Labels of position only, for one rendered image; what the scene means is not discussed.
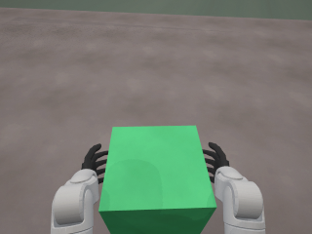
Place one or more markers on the right robot hand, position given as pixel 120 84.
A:
pixel 219 159

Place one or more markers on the robot right forearm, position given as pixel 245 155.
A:
pixel 242 202

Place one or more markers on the left robot hand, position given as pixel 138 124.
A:
pixel 91 163

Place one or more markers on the carton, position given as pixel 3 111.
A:
pixel 156 181

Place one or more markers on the robot left forearm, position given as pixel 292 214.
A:
pixel 73 204

